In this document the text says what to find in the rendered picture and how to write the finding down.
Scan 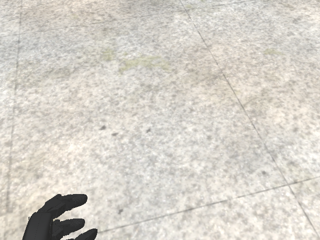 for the robot left hand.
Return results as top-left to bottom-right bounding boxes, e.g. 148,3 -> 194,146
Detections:
22,194 -> 98,240

